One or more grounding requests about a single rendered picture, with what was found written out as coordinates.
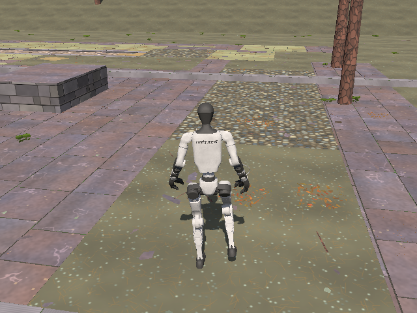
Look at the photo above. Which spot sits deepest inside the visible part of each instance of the robot right shin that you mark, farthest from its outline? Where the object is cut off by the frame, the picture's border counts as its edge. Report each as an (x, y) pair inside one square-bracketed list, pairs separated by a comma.
[(229, 225)]

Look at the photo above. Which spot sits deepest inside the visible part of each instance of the robot right hand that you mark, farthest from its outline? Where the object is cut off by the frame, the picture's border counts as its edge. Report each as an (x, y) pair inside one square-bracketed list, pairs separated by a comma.
[(245, 184)]

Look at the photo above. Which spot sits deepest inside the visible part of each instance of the robot right upper arm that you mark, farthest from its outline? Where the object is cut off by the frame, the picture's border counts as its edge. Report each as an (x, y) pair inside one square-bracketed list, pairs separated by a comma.
[(231, 147)]

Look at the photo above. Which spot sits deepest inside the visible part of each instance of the robot left foot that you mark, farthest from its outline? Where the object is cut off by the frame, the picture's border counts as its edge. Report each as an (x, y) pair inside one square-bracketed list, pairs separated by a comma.
[(200, 263)]

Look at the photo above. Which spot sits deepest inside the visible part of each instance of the robot left upper arm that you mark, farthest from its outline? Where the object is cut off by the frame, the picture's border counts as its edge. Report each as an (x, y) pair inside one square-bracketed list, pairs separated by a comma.
[(182, 150)]

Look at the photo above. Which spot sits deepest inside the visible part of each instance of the robot left forearm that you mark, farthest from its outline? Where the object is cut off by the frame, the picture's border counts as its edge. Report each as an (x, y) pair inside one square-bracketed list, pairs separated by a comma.
[(175, 171)]

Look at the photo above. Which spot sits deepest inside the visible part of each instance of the robot left hand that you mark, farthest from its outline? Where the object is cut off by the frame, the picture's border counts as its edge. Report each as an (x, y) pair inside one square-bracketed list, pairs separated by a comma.
[(178, 180)]

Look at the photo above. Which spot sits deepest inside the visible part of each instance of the robot right forearm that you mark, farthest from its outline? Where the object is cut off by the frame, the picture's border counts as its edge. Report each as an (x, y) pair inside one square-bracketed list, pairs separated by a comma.
[(240, 171)]

